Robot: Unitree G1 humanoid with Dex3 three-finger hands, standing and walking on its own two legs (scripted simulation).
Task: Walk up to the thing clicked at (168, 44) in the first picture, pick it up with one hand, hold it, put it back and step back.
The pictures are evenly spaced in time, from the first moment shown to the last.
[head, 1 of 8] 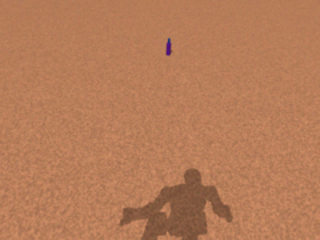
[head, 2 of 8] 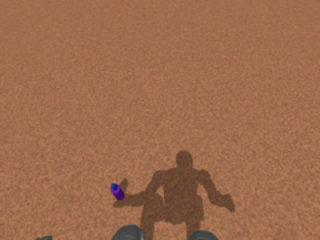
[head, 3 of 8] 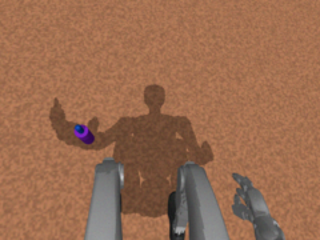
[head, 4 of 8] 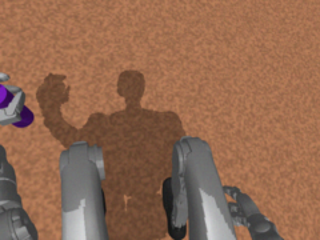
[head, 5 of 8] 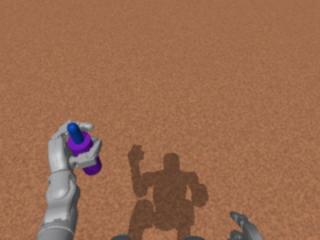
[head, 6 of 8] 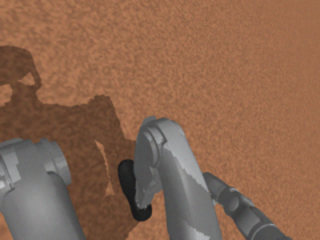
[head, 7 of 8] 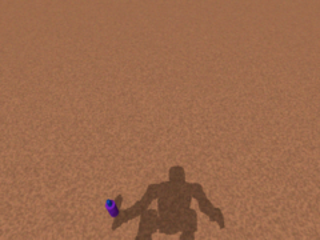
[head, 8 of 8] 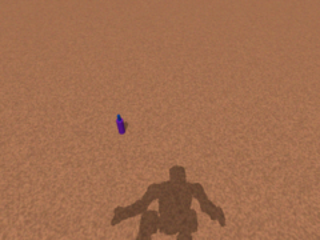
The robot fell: no
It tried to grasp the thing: yes
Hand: left
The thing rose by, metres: 0.67
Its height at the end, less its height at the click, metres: +0.00
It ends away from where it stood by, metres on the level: 0.01
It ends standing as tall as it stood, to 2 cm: yes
